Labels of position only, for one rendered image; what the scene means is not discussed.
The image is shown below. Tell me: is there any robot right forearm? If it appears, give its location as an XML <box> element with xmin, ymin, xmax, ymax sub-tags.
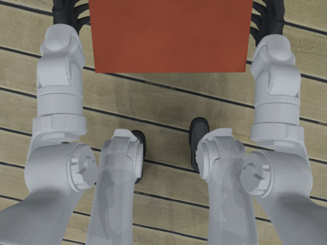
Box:
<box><xmin>250</xmin><ymin>34</ymin><xmax>313</xmax><ymax>185</ymax></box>

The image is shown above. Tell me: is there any robot left upper arm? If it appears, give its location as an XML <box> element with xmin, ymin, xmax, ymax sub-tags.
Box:
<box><xmin>0</xmin><ymin>142</ymin><xmax>99</xmax><ymax>245</ymax></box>

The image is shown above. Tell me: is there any right robot hand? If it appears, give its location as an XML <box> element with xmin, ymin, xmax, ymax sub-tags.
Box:
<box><xmin>250</xmin><ymin>0</ymin><xmax>285</xmax><ymax>47</ymax></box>

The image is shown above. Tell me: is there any left robot hand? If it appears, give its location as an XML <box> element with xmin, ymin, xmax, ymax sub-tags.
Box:
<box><xmin>52</xmin><ymin>0</ymin><xmax>90</xmax><ymax>35</ymax></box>

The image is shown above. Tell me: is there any robot left forearm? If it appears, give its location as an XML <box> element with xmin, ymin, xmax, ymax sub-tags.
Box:
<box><xmin>24</xmin><ymin>23</ymin><xmax>87</xmax><ymax>185</ymax></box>

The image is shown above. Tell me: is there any robot right upper arm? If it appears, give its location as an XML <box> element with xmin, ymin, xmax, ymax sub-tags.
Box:
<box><xmin>240</xmin><ymin>149</ymin><xmax>327</xmax><ymax>245</ymax></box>

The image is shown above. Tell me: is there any right robot thigh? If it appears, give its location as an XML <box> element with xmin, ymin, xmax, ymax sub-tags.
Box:
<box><xmin>198</xmin><ymin>136</ymin><xmax>259</xmax><ymax>245</ymax></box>

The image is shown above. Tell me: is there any robot left foot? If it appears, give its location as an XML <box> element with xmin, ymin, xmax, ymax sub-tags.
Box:
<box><xmin>131</xmin><ymin>130</ymin><xmax>146</xmax><ymax>184</ymax></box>

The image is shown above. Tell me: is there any carton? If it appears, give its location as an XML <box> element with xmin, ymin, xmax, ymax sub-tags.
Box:
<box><xmin>88</xmin><ymin>0</ymin><xmax>253</xmax><ymax>73</ymax></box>

